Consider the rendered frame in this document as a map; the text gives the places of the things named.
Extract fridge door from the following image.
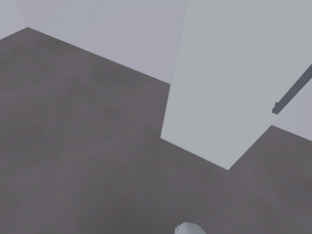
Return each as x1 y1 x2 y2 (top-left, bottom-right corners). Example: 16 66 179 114
162 0 312 169

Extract robot right thigh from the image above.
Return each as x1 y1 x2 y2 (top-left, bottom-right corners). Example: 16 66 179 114
175 222 206 234

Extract handle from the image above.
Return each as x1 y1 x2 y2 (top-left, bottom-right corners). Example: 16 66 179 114
272 64 312 115

